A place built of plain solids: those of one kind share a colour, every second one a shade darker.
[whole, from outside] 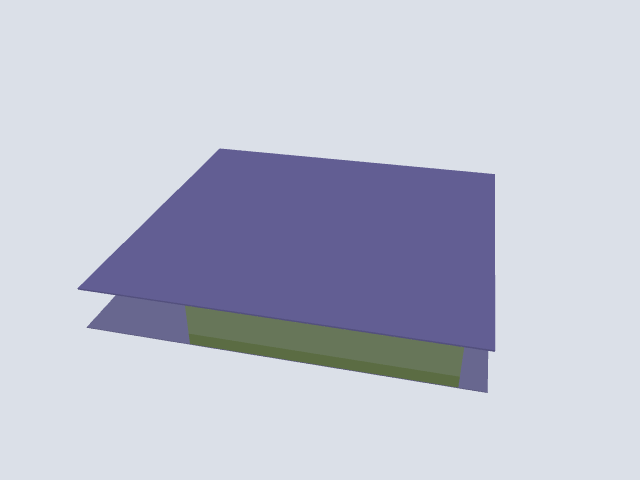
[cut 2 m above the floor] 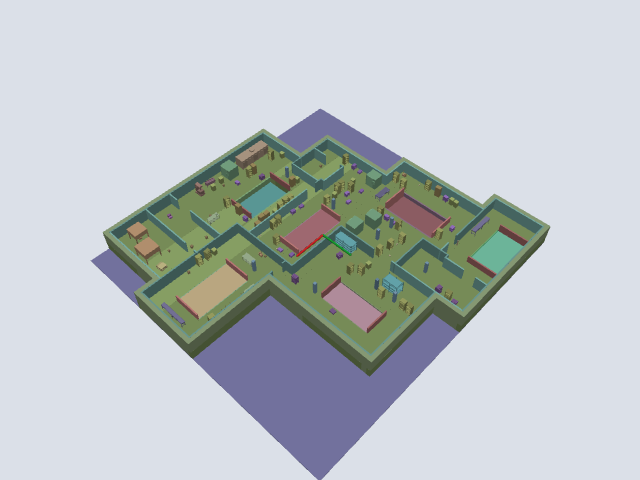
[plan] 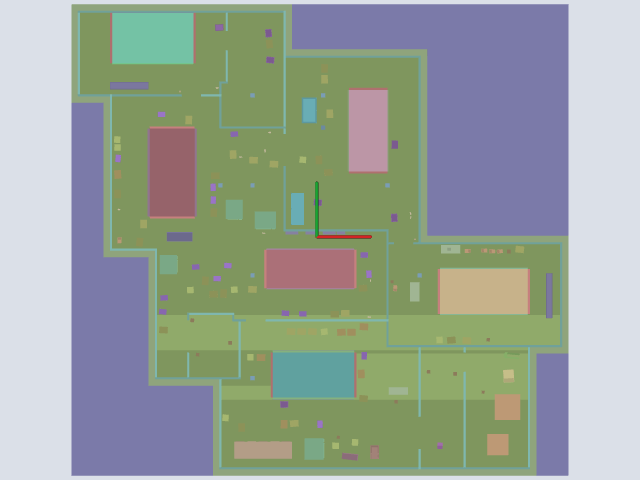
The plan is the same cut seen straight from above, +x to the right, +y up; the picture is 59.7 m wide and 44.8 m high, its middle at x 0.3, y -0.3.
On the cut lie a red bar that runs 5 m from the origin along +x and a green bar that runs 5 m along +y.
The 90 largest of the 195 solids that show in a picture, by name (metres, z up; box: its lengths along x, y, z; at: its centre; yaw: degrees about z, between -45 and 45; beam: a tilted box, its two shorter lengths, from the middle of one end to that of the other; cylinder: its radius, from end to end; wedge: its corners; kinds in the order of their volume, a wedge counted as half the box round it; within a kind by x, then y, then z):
{
 "floor_1": {"box": [3.8, 4.8, 1.5], "at": [-21.0, 18.5, -0.75]},
 "floor_2": {"box": [4.1, 8.2, 1.5], "at": [-17.85, 6.0, -0.75]},
 "floor_3": {"box": [20.6, 0.8, 1.5], "at": [-12.6, 21.3, -0.75]},
 "floor_4": {"box": [15.2, 0.8, 1.5], "at": [-12.3, -1.5, -0.75]},
 "floor_5": {"box": [11.0, 3.0, 1.5], "at": [-10.2, -3.4, -0.75]},
 "floor_6": {"box": [25.8, 1.2, 1.5], "at": [-10.0, 13.1, -0.75]},
 "floor_7": {"box": [11.6, 3.3, 1.5], "at": [-9.9, -12.25, -0.75]},
 "floor_8": {"box": [22.8, 2.4, 1.5], "at": [-8.5, 11.3, -0.75]},
 "floor_9": {"box": [5.6, 1.3, 1.5], "at": [-6.9, -14.55, -0.75]},
 "floor_10": {"box": [9.2, 3.4, 1.5], "at": [-6.9, 19.2, -0.75]},
 "floor_11": {"box": [33.2, 2.4, 1.5], "at": [-6.3, 14.9, -0.75]},
 "floor_12": {"box": [30.2, 1.8, 1.5], "at": [-4.8, 1.0, -0.75]},
 "floor_13": {"box": [14.1, 4.0, 1.5], "at": [-4.15, 8.1, -0.75]},
 "floor_14": {"box": [27.2, 2.4, 1.5], "at": [-2.1, -6.1, -0.75]},
 "floor_15": {"box": [21.8, 1.4, 1.5], "at": [-0.6, 16.8, -0.75]},
 "floor_16": {"box": [21.5, 4.2, 1.5], "at": [-0.45, 4.0, -0.75]},
 "floor_17": {"box": [43.4, 1.2, 1.5], "at": [1.8, -0.5, -0.75]},
 "floor_18": {"box": [39.2, 3.3, 1.5], "at": [3.9, -8.95, -0.75]},
 "floor_19": {"box": [30.2, 7.1, 1.5], "at": [5.4, -18.75, -0.75]},
 "floor_20": {"box": [8.0, 2.0, 1.5], "at": [7.5, -3.9, -0.75]},
 "floor_21": {"box": [3.6, 7.6, 1.5], "at": [8.5, 9.9, -0.75]},
 "floor_22": {"box": [17.0, 4.3, 1.5], "at": [12.0, -13.05, -0.75]},
 "floor_23": {"box": [20.0, 0.3, 1.5], "at": [13.5, -10.75, -0.75]},
 "floor_24": {"box": [20.0, 1.8, 1.5], "at": [13.5, -2.0, -0.75]},
 "floor_25": {"box": [3.8, 4.4, 1.5], "at": [21.6, -5.1, -0.75]},
 "wall_rim_1": {"box": [0.6, 8.0, 5.4], "at": [-22.6, 17.1, 1.2]},
 "wall_rim_2": {"box": [3.6, 0.6, 5.4], "at": [-21.1, 12.8, 1.2]},
 "wall_rim_3": {"box": [0.6, 13.8, 5.4], "at": [-19.6, 5.6, 1.2]},
 "wall_rim_4": {"box": [4.8, 0.6, 5.4], "at": [-17.5, -1.6, 1.2]},
 "wall_rim_5": {"box": [0.6, 11.4, 5.4], "at": [-15.4, -7.6, 1.2]},
 "wall_rim_6": {"box": [20.6, 0.6, 5.4], "at": [-12.6, 21.4, 1.2]},
 "wall_rim_7": {"box": [6.6, 0.6, 5.4], "at": [-12.4, -13.6, 1.2]},
 "wall_rim_8": {"box": [0.6, 7.8, 5.4], "at": [-9.4, -17.8, 1.2]},
 "wall_rim_9": {"box": [0.6, 3.6, 5.4], "at": [-2.6, 19.3, 1.2]},
 "wall_rim_10": {"box": [13.2, 0.6, 5.4], "at": [3.7, 17.2, 1.2]},
 "wall_rim_11": {"box": [30.2, 0.6, 5.4], "at": [5.4, -22.0, 1.2]},
 "wall_rim_12": {"box": [0.6, 16.8, 5.4], "at": [10.0, 8.5, 1.2]},
 "wall_rim_13": {"box": [13.8, 0.6, 5.4], "at": [16.6, -0.2, 1.2]},
 "wall_rim_14": {"box": [0.6, 10.8, 5.4], "at": [20.2, -16.3, 1.2]},
 "wall_rim_15": {"box": [3.6, 0.6, 5.4], "at": [21.7, -10.6, 1.2]},
 "wall_rim_16": {"box": [0.6, 9.8, 5.4], "at": [23.2, -5.4, 1.2]},
 "ceil_all_1": {"box": [46.4, 44.0, 0.2], "at": [0.3, -0.3, 4.0]},
 "wall_1": {"box": [0.2, 8.0, 5.4], "at": [-22.2, 17.1, 1.2]},
 "wall_2": {"box": [0.2, 14.6, 5.4], "at": [-19.2, 6.0, 1.2]},
 "wall_3": {"box": [9.7, 0.2, 5.4], "at": [-17.45, 13.2, 1.2]},
 "wall_4": {"box": [4.4, 0.2, 5.4], "at": [-17.1, -1.2, 1.2]},
 "wall_5": {"box": [0.2, 12.2, 5.4], "at": [-15.0, -7.2, 1.2]},
 "wall_6": {"box": [19.4, 0.2, 5.4], "at": [-12.6, 21.0, 1.2]},
 "wall_7": {"box": [0.2, 2.5, 5.4], "at": [-12.0, -12.05, 1.2]},
 "wall_8": {"box": [8.0, 0.2, 5.4], "at": [-11.1, -13.2, 1.2]},
 "wall_9": {"box": [4.4, 0.2, 5.4], "at": [-9.9, -7.2, 1.2]},
 "wall_10": {"box": [0.2, 8.6, 5.4], "at": [-9.0, -17.4, 1.2]},
 "wall_11": {"box": [0.2, 4.4, 5.4], "at": [-9.0, 12.3, 1.2]},
 "wall_12": {"box": [0.2, 3.1, 5.4], "at": [-8.4, 15.85, 1.2]},
 "wall_13": {"box": [0.2, 5.6, 5.4], "at": [-7.2, -10.5, 1.2]},
 "wall_14": {"box": [6.2, 0.2, 5.4], "at": [-6.0, 10.2, 1.2]},
 "wall_15": {"box": [0.2, 6.1, 5.4], "at": [-3.0, 3.55, 1.2]},
 "wall_16": {"box": [0.2, 11.5, 5.4], "at": [-3.0, 15.35, 1.2]},
 "wall_17": {"box": [11.5, 0.2, 5.4], "at": [0.95, -7.8, 1.2]},
 "wall_18": {"box": [9.8, 0.2, 5.4], "at": [1.8, 0.6, 1.2]},
 "wall_19": {"box": [12.8, 0.2, 5.4], "at": [3.3, 16.8, 1.2]},
 "wall_20": {"box": [29.0, 0.2, 5.4], "at": [5.4, -21.6, 1.2]},
 "wall_21": {"box": [0.2, 11.0, 5.4], "at": [6.6, -4.8, 1.2]},
 "wall_22": {"box": [0.2, 6.7, 5.4], "at": [9.6, -13.45, 1.2]},
 "wall_23": {"box": [0.2, 17.6, 5.4], "at": [9.6, 8.1, 1.2]},
 "wall_24": {"box": [0.2, 9.1, 5.4], "at": [13.8, -17.15, 1.2]},
 "wall_25": {"box": [16.4, 0.2, 5.4], "at": [14.7, -10.2, 1.2]},
 "wall_26": {"box": [13.9, 0.2, 5.4], "at": [15.95, -0.6, 1.2]},
 "wall_27": {"box": [0.2, 11.6, 5.4], "at": [19.8, -15.9, 1.2]},
 "wall_28": {"box": [0.2, 9.8, 5.4], "at": [22.8, -5.4, 1.2]},
 "floor_base_1": {"box": [46.4, 44.0, 0.1], "at": [0.3, -0.3, -1.55]},
 "floor_oven_bed_1": {"box": [4.2, 8.2, 0.82], "at": [-13.5, 6.0, -1.09]},
 "floor_oven_bed_2": {"box": [8.2, 3.6, 1.5], "at": [-0.6, -3.0, -0.75]},
 "floor_belt_bed_1": {"box": [8.2, 4.2, 1.5], "at": [15.6, -5.1, -0.75]},
 "floor_dock_well_1": {"box": [7.6, 4.7, 1.34], "at": [-15.3, 18.55, -0.83]},
 "floor_cooler_base_1": {"box": [3.6, 7.6, 1.32], "at": [4.8, 9.9, -0.84]},
 "rackoven_1": {"box": [1.6, 1.8, 2.3], "at": [-13.86, -2.6, 1.25]},
 "rackoven_2": {"box": [1.6, 1.8, 2.4], "at": [-7.7, 2.56, 1.3]},
 "rackoven_3": {"box": [2.0, 1.6, 2.3], "at": [-4.8, 1.55, 1.25]},
 "rackoven_4": {"box": [1.8, 2.0, 2.3], "at": [-0.26, -19.8, 1.25]},
 "silo_1": {"box": [2.0, 2.0, 1.85], "at": [16.9, -19.4, 2.17]},
 "silo_2": {"box": [2.4, 2.4, 1.85], "at": [17.8, -15.9, 2.08]},
 "floor_prover_bed_1": {"box": [7.6, 4.2, 0.52], "at": [-0.3, -12.9, -1.24]},
 "tunnel_1": {"box": [5.4, 1.6, 1.6], "at": [-5.0, -19.93, 1.0]},
 "wall_low_1": {"box": [0.2, 4.9, 2.6], "at": [-19.2, 18.65, -0.2]},
 "wall_low_2": {"box": [0.2, 4.9, 2.6], "at": [-11.4, 18.65, -0.2]},
 "floor_band_oven_bed_1": {"box": [0.2, 8.2, 1.5], "at": [-15.7, 6.0, -0.75]},
 "floor_band_oven_bed_2": {"box": [0.2, 8.2, 1.5], "at": [-11.3, 6.0, -0.75]},
 "floor_band_prover_bed_1": {"box": [7.6, 0.2, 1.5], "at": [-0.3, -15.1, -0.75]},
 "floor_band_prover_bed_2": {"box": [7.6, 0.2, 1.5], "at": [-0.3, -10.7, -0.75]}
}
